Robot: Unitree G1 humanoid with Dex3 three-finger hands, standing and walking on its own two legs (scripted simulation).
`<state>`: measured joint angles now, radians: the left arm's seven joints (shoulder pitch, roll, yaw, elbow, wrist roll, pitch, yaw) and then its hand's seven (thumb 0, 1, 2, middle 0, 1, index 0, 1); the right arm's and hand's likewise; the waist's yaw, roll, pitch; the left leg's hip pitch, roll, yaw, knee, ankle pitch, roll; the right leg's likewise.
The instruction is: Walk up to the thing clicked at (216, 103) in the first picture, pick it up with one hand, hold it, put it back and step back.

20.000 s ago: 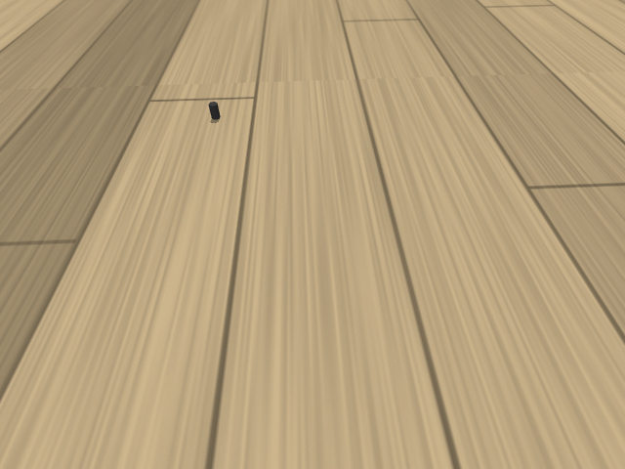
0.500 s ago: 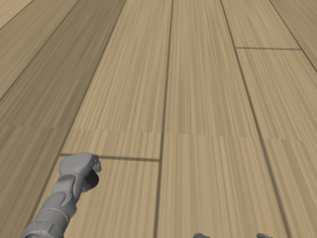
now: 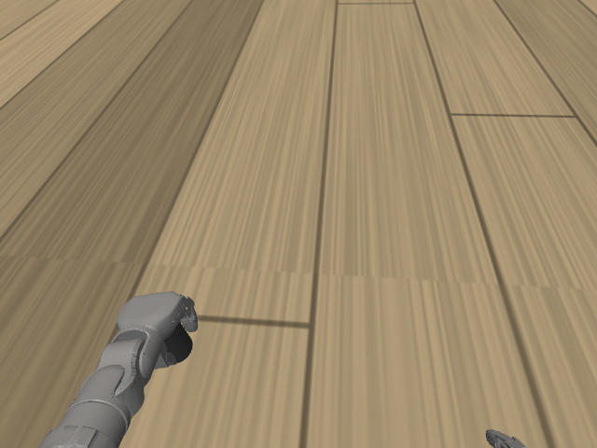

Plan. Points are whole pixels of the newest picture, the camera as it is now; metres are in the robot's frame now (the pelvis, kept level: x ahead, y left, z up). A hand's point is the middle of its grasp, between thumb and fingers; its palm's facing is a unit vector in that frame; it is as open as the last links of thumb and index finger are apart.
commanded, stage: hold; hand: left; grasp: from above
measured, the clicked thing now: (168, 337) +0.33 +0.23 -0.08
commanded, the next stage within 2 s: crouch in 1.46 s
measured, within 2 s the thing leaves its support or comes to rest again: neither
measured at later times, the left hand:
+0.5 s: hand (161, 348) +0.29 +0.22 -0.03, palm faces -0.45 -0.07 -0.89, open 7.4 cm
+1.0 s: hand (158, 349) +0.28 +0.21 -0.01, palm faces -0.44 -0.07 -0.90, open 7.4 cm
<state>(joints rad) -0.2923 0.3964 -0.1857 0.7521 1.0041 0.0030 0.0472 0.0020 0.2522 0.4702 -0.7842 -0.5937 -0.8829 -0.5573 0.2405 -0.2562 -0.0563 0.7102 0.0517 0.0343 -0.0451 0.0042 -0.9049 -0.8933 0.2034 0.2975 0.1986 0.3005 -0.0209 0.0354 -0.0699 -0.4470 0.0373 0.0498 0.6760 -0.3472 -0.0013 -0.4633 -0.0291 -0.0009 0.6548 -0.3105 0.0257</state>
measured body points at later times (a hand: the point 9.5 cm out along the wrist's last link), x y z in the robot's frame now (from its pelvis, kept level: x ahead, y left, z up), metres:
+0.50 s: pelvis -0.01 -0.01 +0.01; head +0.01 -0.03 +0.46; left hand +0.31 +0.22 +0.02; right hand +0.13 -0.27 -0.11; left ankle -0.01 +0.12 -0.72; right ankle +0.01 -0.14 -0.72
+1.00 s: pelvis -0.01 -0.01 +0.02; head +0.00 -0.03 +0.46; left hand +0.30 +0.22 +0.04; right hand +0.14 -0.26 -0.10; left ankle -0.01 +0.12 -0.72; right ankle +0.01 -0.14 -0.72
